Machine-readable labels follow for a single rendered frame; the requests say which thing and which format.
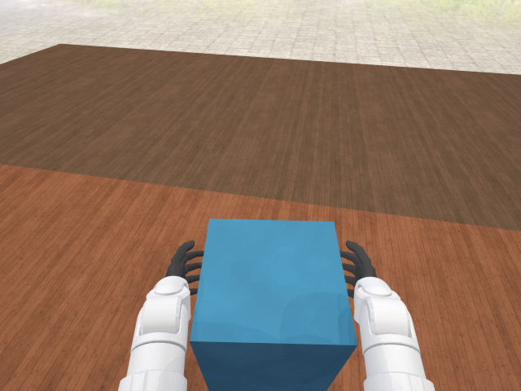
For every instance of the left robot hand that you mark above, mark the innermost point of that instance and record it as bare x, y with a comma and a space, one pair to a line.
180, 258

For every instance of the left robot forearm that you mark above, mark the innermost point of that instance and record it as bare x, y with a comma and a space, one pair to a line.
159, 345

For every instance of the right robot hand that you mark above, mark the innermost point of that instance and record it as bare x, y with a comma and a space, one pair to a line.
362, 268

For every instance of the right robot forearm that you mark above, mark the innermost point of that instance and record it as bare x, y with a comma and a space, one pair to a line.
388, 339

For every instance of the carton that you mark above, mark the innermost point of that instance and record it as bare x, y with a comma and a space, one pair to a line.
272, 311

